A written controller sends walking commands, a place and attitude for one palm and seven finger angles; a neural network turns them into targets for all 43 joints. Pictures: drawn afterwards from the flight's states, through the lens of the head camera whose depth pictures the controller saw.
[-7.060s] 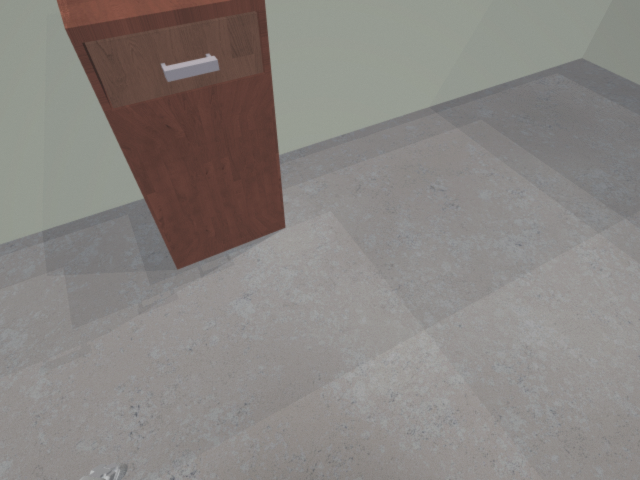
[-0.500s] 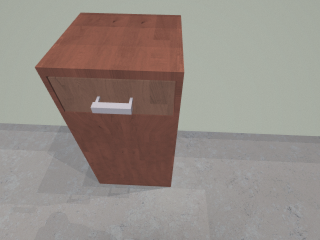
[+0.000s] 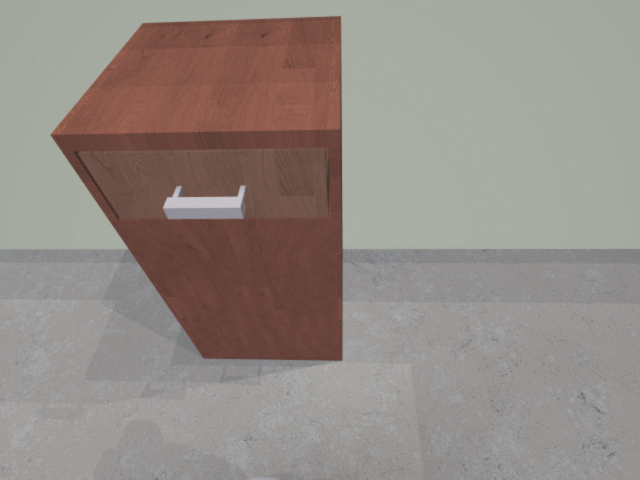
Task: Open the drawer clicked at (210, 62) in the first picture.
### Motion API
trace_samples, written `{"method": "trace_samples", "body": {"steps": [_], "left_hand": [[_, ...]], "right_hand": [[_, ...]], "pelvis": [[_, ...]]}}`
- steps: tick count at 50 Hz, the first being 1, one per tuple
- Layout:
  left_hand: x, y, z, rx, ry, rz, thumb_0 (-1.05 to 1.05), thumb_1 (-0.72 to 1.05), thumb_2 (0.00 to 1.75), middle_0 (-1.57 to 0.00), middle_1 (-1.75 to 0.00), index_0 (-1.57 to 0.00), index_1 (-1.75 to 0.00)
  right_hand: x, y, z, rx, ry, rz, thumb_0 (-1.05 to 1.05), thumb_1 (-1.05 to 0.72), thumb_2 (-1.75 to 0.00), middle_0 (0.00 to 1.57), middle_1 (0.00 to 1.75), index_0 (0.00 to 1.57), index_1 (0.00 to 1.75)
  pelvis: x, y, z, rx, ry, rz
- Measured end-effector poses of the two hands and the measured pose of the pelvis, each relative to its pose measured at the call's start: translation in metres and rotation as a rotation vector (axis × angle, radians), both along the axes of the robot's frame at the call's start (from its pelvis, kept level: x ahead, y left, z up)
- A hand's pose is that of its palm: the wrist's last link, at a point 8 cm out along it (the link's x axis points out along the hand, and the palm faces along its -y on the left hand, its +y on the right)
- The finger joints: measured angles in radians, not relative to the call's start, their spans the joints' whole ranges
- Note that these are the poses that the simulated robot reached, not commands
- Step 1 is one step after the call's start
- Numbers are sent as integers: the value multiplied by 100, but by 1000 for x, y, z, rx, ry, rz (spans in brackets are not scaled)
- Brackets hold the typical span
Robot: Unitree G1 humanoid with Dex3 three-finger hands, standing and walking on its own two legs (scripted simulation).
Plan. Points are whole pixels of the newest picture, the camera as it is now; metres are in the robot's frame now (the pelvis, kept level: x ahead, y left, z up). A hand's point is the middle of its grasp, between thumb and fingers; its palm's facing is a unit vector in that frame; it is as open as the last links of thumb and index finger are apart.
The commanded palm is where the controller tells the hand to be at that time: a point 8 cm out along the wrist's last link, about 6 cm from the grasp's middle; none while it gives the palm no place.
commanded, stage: come to a stop and stand still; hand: left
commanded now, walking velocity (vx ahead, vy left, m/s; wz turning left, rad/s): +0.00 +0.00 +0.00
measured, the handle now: (208, 199) +0.55 +0.24 +0.01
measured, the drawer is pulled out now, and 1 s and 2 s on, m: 0.00 0.00 0.00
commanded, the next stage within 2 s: look again from close up in 0.40 s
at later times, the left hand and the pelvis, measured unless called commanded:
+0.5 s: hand out of the picture -0.04 +0.17 -0.17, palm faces +0.05 -0.98 -0.19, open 7.4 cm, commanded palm none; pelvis -0.03 +0.00 +0.01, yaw +0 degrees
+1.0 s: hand out of the picture -0.03 +0.21 -0.17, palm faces +0.04 -0.98 -0.19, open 7.4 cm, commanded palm none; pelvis -0.03 +0.04 +0.00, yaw +1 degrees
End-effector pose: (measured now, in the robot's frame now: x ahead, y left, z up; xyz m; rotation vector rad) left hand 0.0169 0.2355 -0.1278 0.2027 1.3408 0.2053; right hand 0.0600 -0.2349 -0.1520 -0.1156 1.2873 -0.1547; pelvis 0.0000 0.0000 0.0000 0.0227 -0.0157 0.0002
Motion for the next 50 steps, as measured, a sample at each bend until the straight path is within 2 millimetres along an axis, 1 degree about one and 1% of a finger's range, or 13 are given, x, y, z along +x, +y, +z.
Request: {"method": "trace_samples", "body": {"steps": [3,5,8,11,16,24,28,32,37,40,45,50], "left_hand": [[1,-8,-4,-27,-16,-3,1,90,90,-20,-29,-20,-30],[1,-8,-10,-36,-26,6,1,92,90,-20,-29,-20,-30],[-1,-8,-12,-50,-37,21,1,92,90,-20,-29,-20,-30],[-7,-9,-10,-59,-35,23,1,93,90,-20,-29,-20,-30],[-24,-10,-8,-63,-5,18,1,92,90,-20,-29,-20,-30],[-56,-16,-8,-78,63,34,1,91,90,-19,-29,-20,-30],[-69,-19,-11,-77,71,20,1,91,90,-20,-29,-20,-30],[-74,-12,-17,-88,71,13,1,90,90,-20,-29,-20,-30],[-66,2,-16,-87,36,16,1,90,90,-20,-29,-20,-30],[-60,10,-14,-79,13,16,1,91,90,-20,-29,-20,-30],[-55,19,-11,-68,2,15,1,91,90,-19,-29,-20,-30],[-57,21,-10,-71,20,14,1,91,90,-19,-29,-20,-30]], "right_hand": [[-22,-4,2,-18,39,-2,0,-91,-90,20,30,19,30],[-36,-4,1,-33,62,7,0,-91,-90,19,30,19,30],[-58,1,6,-37,113,27,0,-91,-90,19,30,19,30],[-75,7,9,-25,140,30,0,-91,-90,19,30,19,30],[-94,17,9,2,152,19,0,-91,-90,20,30,20,30],[-115,29,8,30,175,5,0,-91,-90,20,30,20,30],[-117,32,4,35,169,5,0,-91,-90,20,30,20,30],[-111,38,1,25,115,6,0,-91,-90,20,30,20,30],[-105,53,2,29,73,26,0,-91,-90,19,30,19,30],[-104,59,3,28,75,40,1,-92,-90,20,30,20,30],[-102,63,4,28,78,45,1,-92,-90,20,30,20,30],[-100,64,5,26,84,44,1,-92,-90,20,30,20,30]], "pelvis": [[-5,-2,1,-7,7,8],[-8,-1,-3,-26,11,18],[-15,-3,0,-19,1,22],[-20,-4,4,-18,-5,16],[-26,-3,7,-17,-11,11],[-30,-1,8,-17,-5,5],[-35,5,4,-35,2,4],[-36,15,-1,-42,-8,11],[-36,26,-1,-30,-15,12],[-35,31,0,-25,-16,14],[-34,36,2,-19,-14,13],[-32,38,3,-17,-10,11]]}}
